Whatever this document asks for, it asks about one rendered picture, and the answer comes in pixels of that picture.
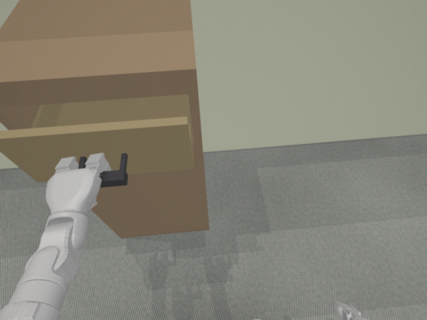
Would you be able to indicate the drawer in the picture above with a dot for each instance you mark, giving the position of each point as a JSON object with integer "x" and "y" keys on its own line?
{"x": 155, "y": 132}

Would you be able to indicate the robot left forearm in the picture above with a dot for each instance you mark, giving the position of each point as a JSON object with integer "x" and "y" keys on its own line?
{"x": 41, "y": 290}

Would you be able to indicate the robot right hand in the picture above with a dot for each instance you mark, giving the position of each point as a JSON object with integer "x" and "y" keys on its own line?
{"x": 346, "y": 312}

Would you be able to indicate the cabinet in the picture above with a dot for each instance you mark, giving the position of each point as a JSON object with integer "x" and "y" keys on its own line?
{"x": 68, "y": 51}

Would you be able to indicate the robot left hand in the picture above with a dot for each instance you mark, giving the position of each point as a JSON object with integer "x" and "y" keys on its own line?
{"x": 73, "y": 189}

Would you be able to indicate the handle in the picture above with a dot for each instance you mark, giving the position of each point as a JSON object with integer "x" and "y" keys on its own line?
{"x": 111, "y": 178}

